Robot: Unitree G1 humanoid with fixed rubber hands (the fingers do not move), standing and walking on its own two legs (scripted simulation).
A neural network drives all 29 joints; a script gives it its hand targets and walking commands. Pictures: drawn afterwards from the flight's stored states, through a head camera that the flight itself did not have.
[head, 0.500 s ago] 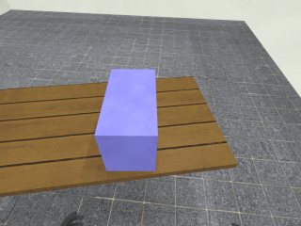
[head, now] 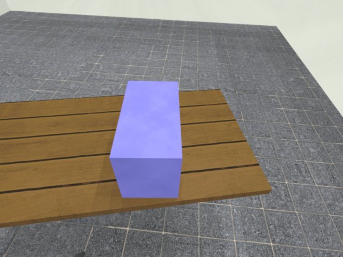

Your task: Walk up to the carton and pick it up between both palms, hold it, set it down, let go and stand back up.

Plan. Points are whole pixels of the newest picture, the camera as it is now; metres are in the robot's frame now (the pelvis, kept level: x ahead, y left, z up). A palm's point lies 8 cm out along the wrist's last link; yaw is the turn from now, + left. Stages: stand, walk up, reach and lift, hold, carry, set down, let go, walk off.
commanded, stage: stand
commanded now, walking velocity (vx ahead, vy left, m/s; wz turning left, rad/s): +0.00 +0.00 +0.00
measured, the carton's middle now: (151, 136) +0.48 +0.08 +0.00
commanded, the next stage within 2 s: none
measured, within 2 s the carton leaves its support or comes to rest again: neither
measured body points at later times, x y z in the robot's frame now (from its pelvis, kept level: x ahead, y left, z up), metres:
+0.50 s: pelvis +0.00 +0.00 +0.00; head +0.01 +0.00 +0.45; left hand +0.12 +0.25 -0.11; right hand +0.10 -0.25 -0.11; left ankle +0.02 +0.12 -0.73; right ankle +0.02 -0.12 -0.72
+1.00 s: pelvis +0.00 +0.01 +0.00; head +0.01 +0.01 +0.45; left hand +0.12 +0.26 -0.11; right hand +0.09 -0.25 -0.11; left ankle +0.02 +0.12 -0.73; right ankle +0.02 -0.12 -0.72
